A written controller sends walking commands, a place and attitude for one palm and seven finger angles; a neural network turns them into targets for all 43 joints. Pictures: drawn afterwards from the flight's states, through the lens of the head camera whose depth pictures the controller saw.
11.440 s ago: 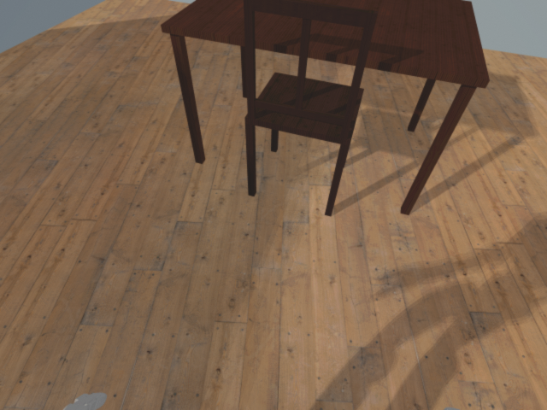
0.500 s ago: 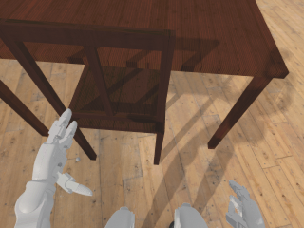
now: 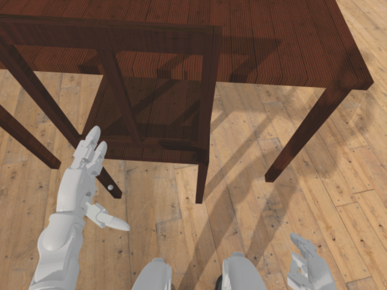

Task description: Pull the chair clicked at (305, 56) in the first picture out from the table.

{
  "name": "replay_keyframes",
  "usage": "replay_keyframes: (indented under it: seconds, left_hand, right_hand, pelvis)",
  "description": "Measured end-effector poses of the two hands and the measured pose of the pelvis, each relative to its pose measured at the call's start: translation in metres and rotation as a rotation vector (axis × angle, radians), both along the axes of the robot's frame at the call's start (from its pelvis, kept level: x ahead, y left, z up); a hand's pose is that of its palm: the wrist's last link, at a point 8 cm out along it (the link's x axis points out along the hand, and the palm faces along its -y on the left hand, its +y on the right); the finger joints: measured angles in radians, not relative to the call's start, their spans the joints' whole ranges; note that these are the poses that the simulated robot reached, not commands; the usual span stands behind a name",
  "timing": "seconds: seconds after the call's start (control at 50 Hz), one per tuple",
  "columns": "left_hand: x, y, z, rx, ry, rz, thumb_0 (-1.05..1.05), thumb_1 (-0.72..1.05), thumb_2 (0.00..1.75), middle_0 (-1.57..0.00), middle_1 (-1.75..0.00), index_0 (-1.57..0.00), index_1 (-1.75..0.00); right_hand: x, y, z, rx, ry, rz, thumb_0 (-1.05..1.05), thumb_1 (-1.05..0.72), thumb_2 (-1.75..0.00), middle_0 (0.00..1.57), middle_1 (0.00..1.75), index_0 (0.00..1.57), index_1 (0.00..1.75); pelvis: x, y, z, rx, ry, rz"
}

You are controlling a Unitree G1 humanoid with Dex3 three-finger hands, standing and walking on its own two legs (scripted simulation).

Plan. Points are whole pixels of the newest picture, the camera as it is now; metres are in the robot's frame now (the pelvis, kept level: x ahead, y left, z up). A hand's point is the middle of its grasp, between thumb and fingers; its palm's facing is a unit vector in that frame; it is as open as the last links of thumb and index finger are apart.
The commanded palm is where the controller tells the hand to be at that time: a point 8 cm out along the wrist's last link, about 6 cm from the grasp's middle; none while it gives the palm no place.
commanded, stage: aim the fingers beside a spindle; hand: left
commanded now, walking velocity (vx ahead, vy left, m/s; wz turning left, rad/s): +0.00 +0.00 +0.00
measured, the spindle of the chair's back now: (124, 104) +0.51 +0.18 +0.03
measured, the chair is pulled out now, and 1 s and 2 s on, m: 0.00 0.00 0.00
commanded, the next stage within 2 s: push the fingers through the gap in 1.10 s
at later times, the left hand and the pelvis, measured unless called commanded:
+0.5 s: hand (122, 174) +0.34 +0.16 +0.01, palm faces -0.07 -1.00 -0.04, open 16.9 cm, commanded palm +0.33 +0.21 +0.01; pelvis -0.01 +0.00 -0.02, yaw +0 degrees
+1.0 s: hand (125, 173) +0.35 +0.16 +0.00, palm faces -0.07 -1.00 -0.04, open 16.9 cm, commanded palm +0.33 +0.21 +0.01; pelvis -0.01 +0.00 -0.02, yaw +0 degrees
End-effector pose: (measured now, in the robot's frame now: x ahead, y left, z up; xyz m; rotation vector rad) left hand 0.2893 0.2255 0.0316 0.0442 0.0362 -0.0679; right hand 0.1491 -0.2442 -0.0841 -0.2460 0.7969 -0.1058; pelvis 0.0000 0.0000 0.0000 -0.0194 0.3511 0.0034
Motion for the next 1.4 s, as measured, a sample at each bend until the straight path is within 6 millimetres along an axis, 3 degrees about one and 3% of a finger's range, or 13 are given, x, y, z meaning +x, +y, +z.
replay_keyframes:
  seconds: [0.22,0.6,0.72,0.88,1.26,1.4]
  left_hand:
    - [0.017,-0.004,-0.011,0.001,-0.008,0.002,-0.02,-0.50,0.30,-0.06,-0.08,-0.07,-0.08]
    - [0.044,-0.014,-0.026,-0.002,-0.012,-0.006,-0.02,-0.50,0.30,-0.06,-0.08,-0.06,-0.08]
    - [0.045,-0.012,-0.023,0.000,-0.016,-0.004,-0.02,-0.50,0.30,-0.06,-0.08,-0.07,-0.08]
    - [0.036,-0.013,-0.024,-0.001,-0.007,0.001,-0.02,-0.50,0.30,-0.06,-0.08,-0.06,-0.08]
    - [0.040,-0.010,-0.025,0.001,-0.011,0.007,-0.02,-0.50,0.30,-0.06,-0.08,-0.06,-0.08]
    - [0.056,-0.012,-0.026,0.000,-0.020,-0.002,-0.02,-0.51,0.30,-0.06,-0.08,-0.06,-0.08]
  right_hand:
    - [-0.004,-0.002,-0.012,-0.004,0.033,0.001,0.01,-0.91,-0.90,0.21,0.30,0.20,0.30]
    - [-0.029,-0.007,-0.030,-0.005,0.120,-0.027,0.01,-0.91,-0.90,0.21,0.30,0.20,0.30]
    - [-0.033,-0.006,-0.030,0.004,0.133,-0.043,0.01,-0.91,-0.90,0.21,0.30,0.20,0.30]
    - [-0.030,-0.004,-0.028,0.007,0.129,-0.031,0.01,-0.91,-0.90,0.21,0.30,0.20,0.30]
    - [-0.019,-0.002,-0.027,0.004,0.115,-0.018,0.01,-0.91,-0.90,0.21,0.30,0.20,0.30]
    - [-0.024,-0.005,-0.032,-0.012,0.138,-0.019,0.01,-0.91,-0.90,0.21,0.30,0.20,0.30]
  pelvis:
    - [-0.004,-0.001,-0.008,0.001,0.017,-0.001]
    - [-0.010,-0.001,-0.018,0.003,0.047,-0.009]
    - [-0.009,0.000,-0.017,0.005,0.048,-0.015]
    - [-0.008,0.001,-0.015,0.004,0.045,-0.011]
    - [-0.007,0.000,-0.016,0.001,0.048,-0.008]
    - [-0.008,0.000,-0.019,-0.002,0.054,-0.003]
